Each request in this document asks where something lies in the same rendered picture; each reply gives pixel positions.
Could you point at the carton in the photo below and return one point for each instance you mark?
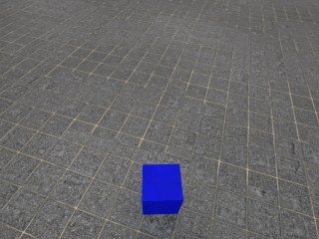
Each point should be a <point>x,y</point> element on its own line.
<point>161,189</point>

